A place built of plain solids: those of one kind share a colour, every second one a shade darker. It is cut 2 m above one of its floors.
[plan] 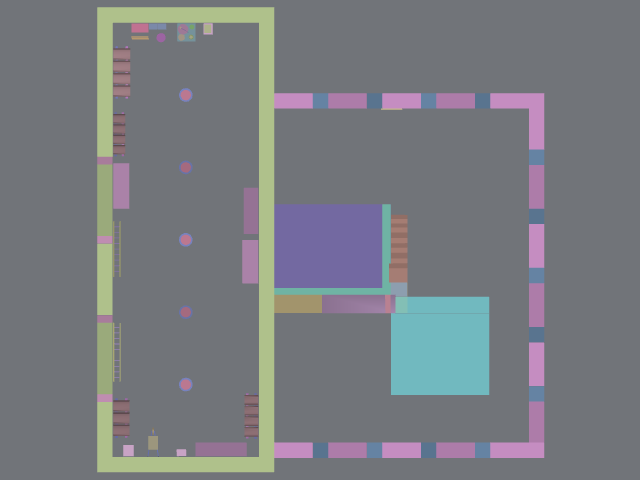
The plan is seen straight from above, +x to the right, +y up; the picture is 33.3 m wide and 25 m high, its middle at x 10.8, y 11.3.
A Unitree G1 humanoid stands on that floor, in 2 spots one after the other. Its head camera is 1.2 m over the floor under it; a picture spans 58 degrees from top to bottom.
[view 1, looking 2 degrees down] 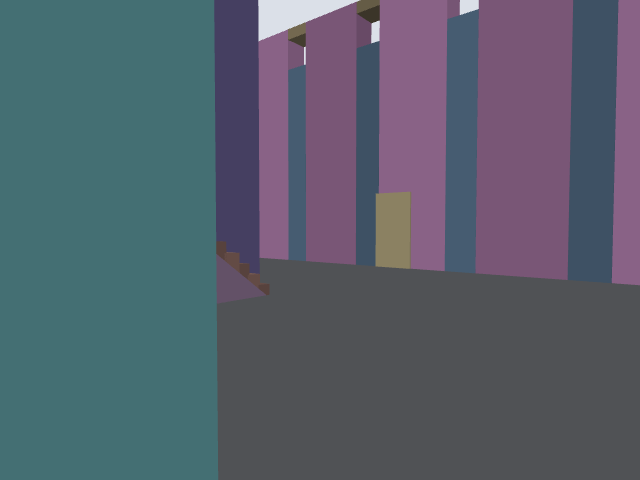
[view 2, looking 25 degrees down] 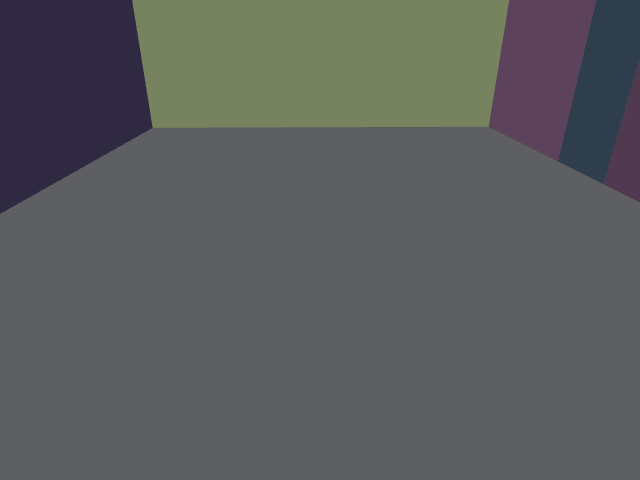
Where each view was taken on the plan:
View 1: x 20.78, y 7.49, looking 130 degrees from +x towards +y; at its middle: wall_vestibule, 13.92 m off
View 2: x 14.95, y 15.52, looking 179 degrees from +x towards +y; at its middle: ground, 2.84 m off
